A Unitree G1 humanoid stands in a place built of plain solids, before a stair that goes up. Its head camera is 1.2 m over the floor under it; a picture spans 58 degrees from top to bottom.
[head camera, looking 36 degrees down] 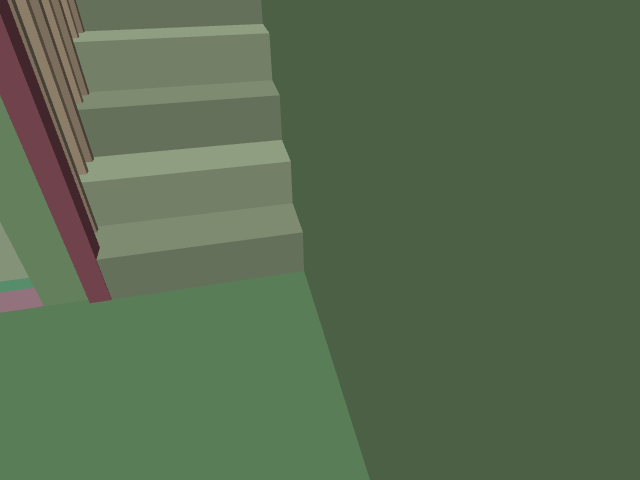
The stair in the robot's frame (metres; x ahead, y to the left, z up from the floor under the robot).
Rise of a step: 0.20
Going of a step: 0.23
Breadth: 0.85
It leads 13 degrees to the left of straight ahead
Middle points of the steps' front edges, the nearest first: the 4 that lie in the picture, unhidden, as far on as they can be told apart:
1.33 0.48 0.20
1.55 0.53 0.41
1.78 0.59 0.61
2.00 0.64 0.81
